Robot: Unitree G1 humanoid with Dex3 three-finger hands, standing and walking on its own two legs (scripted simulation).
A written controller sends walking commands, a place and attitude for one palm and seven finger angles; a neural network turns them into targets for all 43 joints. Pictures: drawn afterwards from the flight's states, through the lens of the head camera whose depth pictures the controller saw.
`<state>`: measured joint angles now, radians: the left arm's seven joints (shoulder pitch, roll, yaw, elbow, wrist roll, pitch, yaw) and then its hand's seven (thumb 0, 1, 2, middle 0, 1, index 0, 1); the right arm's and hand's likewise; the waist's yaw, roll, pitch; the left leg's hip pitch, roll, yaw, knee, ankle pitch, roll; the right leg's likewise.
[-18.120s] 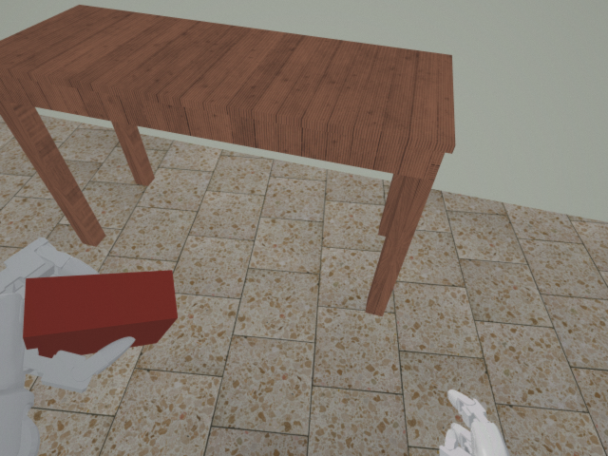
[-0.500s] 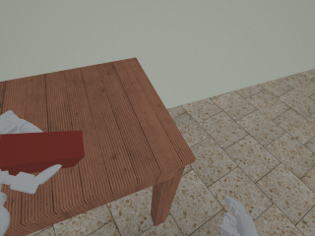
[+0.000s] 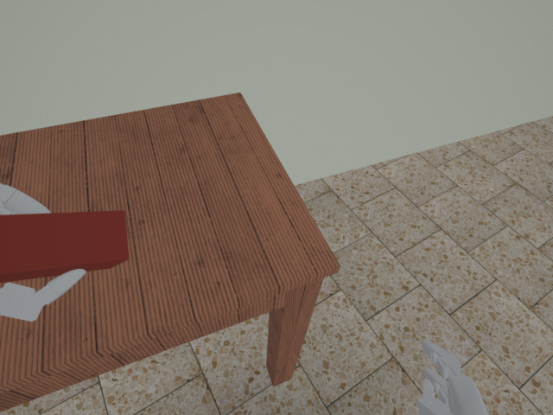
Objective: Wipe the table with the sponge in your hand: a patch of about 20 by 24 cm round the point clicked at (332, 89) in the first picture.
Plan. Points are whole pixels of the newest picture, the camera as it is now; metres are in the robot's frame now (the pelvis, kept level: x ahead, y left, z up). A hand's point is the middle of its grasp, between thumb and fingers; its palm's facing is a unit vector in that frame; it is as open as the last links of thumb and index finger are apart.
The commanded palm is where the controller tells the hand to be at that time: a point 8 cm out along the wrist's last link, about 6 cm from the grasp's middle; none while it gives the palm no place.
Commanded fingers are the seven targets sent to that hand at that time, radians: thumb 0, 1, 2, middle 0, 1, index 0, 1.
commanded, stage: come to a stop and stand still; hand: left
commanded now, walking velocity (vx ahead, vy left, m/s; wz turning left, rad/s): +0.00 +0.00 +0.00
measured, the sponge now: (75, 246) +0.24 +0.24 +0.17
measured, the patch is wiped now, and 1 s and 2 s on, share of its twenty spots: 0.00 0.00 0.00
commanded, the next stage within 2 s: look again from close up in 0.62 s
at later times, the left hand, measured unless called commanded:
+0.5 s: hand out of the picture +0.20 +0.30 +0.16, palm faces +0.45 -0.82 -0.37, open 9.4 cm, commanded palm +0.14 +0.33 +0.18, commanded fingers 0.00 0.10 1.30 -1.20 -1.60 -1.20 -1.60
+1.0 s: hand (42, 267) +0.22 +0.28 +0.15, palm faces +0.38 -0.83 -0.42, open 9.4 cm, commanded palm +0.16 +0.31 +0.18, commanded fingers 0.00 0.10 1.30 -1.20 -1.60 -1.20 -1.60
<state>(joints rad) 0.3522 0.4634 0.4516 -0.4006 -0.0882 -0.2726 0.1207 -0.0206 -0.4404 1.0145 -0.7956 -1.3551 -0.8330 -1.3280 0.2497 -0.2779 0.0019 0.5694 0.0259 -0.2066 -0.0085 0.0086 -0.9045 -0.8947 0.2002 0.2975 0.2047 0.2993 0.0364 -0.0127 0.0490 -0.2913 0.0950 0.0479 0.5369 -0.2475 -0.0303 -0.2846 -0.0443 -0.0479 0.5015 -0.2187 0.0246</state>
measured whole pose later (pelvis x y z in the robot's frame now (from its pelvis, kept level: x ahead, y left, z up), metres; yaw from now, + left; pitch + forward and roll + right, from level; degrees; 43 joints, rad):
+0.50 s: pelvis -0.01 +0.04 +0.00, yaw +2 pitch -1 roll -1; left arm 0.39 0.39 0.39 -0.53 -0.03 -0.26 0.13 -0.02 -0.44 1.02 -0.79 -1.36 -0.83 -1.33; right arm 0.13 -0.15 0.03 0.63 0.00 -0.21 0.03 0.01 -0.90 -0.89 0.20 0.30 0.21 0.30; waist 0.05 -0.06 0.13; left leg -0.31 0.03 0.04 0.57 -0.25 0.01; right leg -0.26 -0.10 -0.06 0.46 -0.19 0.07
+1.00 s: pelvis +0.00 +0.02 +0.00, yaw +1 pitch -2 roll -2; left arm 0.46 0.37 0.37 -0.53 -0.02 -0.19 0.13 -0.02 -0.44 1.02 -0.79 -1.36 -0.83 -1.34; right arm 0.16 -0.21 -0.01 0.60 0.01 -0.14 -0.02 0.01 -0.90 -0.89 0.20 0.30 0.20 0.30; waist 0.01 -0.03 0.14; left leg -0.24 0.07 0.04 0.51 -0.24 -0.01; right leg -0.19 -0.07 -0.06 0.40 -0.18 0.06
